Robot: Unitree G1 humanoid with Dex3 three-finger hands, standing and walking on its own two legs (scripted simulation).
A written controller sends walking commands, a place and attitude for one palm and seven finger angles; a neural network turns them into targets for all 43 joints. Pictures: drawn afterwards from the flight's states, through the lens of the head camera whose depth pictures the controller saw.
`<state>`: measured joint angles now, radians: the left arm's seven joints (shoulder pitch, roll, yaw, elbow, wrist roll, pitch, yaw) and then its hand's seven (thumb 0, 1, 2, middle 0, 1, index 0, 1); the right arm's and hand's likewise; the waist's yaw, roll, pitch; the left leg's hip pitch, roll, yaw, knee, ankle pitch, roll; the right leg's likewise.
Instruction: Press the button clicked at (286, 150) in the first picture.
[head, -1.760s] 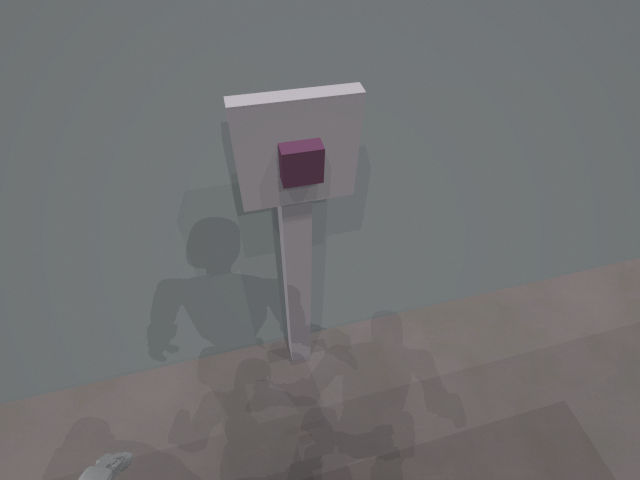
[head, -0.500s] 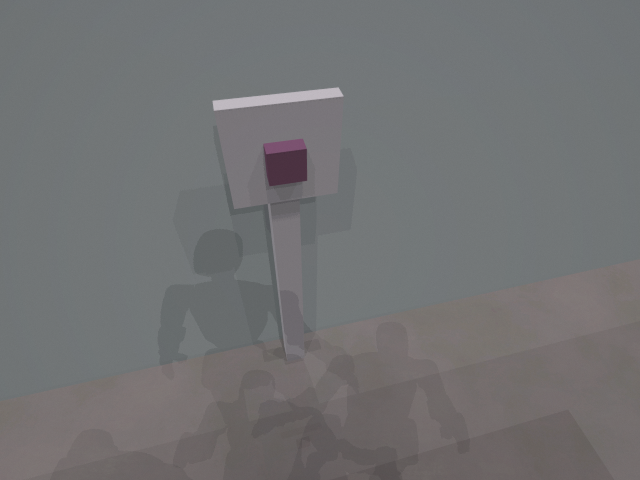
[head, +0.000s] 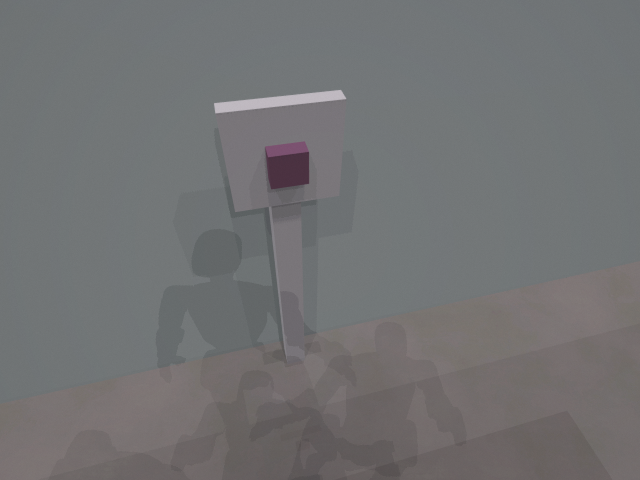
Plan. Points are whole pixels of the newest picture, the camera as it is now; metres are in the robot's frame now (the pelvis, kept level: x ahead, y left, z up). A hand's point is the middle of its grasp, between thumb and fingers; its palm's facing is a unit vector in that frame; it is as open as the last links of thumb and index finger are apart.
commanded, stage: walk to a spot facing it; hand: left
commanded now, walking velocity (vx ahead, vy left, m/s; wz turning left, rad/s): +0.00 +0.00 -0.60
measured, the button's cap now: (287, 164) +0.57 +0.10 +0.08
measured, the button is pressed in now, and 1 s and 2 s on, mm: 0 0 0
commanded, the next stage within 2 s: none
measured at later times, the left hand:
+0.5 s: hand out of the picture +0.04 +0.14 -0.16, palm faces -0.17 -0.95 -0.26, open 7.4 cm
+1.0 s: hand out of the picture +0.14 +0.20 -0.18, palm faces -0.43 -0.87 -0.22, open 7.4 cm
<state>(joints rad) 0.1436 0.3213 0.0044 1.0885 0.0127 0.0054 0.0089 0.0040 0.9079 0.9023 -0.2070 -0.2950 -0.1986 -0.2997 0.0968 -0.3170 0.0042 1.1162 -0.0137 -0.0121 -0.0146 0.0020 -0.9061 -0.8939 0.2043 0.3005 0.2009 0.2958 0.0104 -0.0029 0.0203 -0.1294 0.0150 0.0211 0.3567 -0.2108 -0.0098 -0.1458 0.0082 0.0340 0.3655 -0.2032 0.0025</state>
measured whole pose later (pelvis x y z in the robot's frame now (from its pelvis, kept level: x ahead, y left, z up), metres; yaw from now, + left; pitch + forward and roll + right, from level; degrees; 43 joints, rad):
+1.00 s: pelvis -0.02 +0.04 -0.01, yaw -31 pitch +1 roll -2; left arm 0.23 0.29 0.11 0.91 0.04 0.07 -0.02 0.00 0.91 0.90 -0.20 -0.29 -0.20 -0.30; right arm 0.18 -0.18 -0.02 0.89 -0.02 0.01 -0.03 0.00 -0.91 -0.89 0.20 0.30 0.20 0.30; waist 0.03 -0.07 0.03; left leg -0.23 0.02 0.05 0.50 -0.28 0.04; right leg -0.52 0.10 0.11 1.03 -0.39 0.05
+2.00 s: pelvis -0.03 +0.07 -0.01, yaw -68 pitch +0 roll -1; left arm 0.25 0.26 0.10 0.93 0.03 0.08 0.00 0.01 0.91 0.90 -0.21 -0.29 -0.20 -0.30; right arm 0.13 -0.18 -0.03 0.87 -0.02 0.01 -0.03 0.00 -0.91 -0.89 0.20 0.30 0.20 0.30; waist 0.04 -0.07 0.06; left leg -0.28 0.04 0.09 0.58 -0.29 0.03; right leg -0.43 0.08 0.12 0.90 -0.46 0.04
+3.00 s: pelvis -0.01 -0.12 -0.03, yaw -100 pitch -1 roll -2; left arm 0.46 0.15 0.05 1.12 0.02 -0.03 0.01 0.01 0.91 0.90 -0.21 -0.30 -0.20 -0.30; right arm 0.10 -0.16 -0.03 0.91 -0.03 -0.07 0.01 0.00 -0.91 -0.89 0.20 0.30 0.20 0.30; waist 0.05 -0.04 0.07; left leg -0.47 0.07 0.14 0.70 -0.20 0.05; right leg -0.07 0.02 0.10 0.82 -0.52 -0.01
